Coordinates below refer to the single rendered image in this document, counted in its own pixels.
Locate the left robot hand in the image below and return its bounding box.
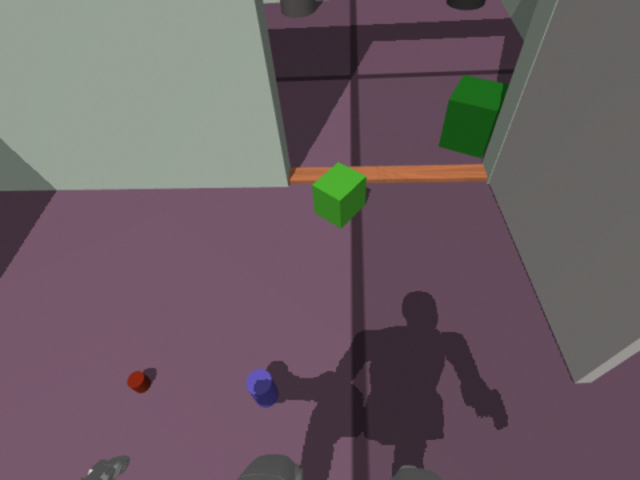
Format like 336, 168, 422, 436
79, 455, 130, 480

